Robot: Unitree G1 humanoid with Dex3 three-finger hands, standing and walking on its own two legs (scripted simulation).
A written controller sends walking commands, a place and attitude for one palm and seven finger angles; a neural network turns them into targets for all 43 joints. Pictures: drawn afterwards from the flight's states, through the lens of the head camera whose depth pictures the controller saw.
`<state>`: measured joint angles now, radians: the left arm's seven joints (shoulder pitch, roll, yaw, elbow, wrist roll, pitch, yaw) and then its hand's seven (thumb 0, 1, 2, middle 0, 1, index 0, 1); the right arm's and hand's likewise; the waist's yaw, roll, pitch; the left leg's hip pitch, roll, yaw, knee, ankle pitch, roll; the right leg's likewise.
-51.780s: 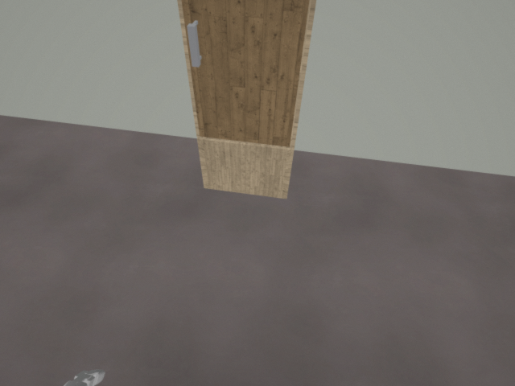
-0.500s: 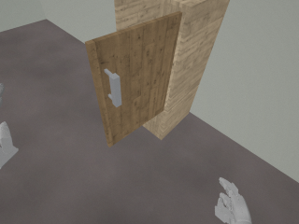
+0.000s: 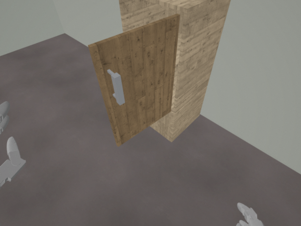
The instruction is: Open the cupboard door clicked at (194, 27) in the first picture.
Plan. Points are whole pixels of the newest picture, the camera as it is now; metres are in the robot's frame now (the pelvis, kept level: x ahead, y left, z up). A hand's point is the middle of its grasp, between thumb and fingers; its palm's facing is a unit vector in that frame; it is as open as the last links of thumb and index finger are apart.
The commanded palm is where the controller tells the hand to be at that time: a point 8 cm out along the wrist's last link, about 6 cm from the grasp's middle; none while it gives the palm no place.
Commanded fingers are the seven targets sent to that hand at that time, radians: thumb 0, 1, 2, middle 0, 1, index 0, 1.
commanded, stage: stop stepping back and stand still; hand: left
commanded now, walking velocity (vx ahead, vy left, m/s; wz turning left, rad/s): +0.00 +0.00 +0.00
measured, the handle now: (115, 87) +0.60 +0.16 +0.03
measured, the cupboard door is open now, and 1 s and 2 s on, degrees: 84 84 84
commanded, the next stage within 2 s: let the arm hang, fingers relaxed in 0.62 s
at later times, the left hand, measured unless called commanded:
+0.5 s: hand out of the picture +0.18 +0.31 +0.16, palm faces +0.42 -0.79 -0.44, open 7.4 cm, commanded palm +0.12 +0.34 +0.18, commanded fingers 0.00 0.90 0.90 -0.20 -0.30 -0.20 -0.30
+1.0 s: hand out of the picture +0.07 +0.22 -0.15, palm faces -0.09 -0.97 -0.24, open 7.4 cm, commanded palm none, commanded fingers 0.00 0.90 0.90 -0.20 -0.30 -0.20 -0.30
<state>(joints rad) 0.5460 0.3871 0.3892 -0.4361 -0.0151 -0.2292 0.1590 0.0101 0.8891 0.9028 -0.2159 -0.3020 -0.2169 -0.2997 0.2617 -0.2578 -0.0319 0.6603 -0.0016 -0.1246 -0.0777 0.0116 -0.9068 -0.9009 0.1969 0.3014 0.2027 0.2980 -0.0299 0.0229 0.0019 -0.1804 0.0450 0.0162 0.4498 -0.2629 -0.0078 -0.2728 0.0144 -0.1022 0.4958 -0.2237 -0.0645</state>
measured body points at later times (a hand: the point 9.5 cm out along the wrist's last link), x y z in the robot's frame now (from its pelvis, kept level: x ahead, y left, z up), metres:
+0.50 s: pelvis -0.02 +0.05 +0.00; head -0.02 +0.05 +0.45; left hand +0.15 +0.35 +0.18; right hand +0.13 -0.17 -0.08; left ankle -0.02 +0.15 -0.74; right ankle +0.03 -0.07 -0.74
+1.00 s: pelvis -0.03 +0.03 -0.01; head +0.00 +0.02 +0.44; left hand +0.08 +0.27 -0.13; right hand +0.06 -0.24 -0.14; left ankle -0.02 +0.15 -0.74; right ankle +0.03 -0.07 -0.74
